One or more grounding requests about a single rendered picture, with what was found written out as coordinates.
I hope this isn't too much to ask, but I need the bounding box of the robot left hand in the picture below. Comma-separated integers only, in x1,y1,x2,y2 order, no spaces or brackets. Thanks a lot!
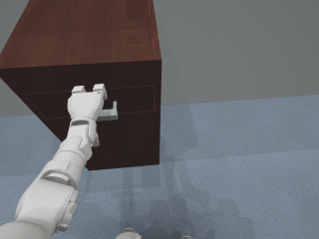
67,84,108,147

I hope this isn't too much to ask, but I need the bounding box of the cabinet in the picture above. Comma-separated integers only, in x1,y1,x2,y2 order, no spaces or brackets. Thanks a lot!
0,0,162,171

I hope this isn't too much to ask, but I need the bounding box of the left robot shin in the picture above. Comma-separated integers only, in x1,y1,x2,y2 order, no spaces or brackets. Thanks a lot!
124,228,137,234

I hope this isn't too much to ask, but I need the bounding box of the left robot forearm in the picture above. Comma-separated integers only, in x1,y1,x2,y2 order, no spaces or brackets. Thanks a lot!
15,117,97,220

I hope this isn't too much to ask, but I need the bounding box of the left robot upper arm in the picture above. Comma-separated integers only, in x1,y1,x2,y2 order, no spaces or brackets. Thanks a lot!
0,178,79,239

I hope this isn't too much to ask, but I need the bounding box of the handle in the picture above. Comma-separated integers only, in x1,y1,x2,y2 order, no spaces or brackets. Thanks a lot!
71,101,118,121

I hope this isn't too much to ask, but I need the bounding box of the drawer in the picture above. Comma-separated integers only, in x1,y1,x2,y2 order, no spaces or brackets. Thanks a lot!
25,85,155,119

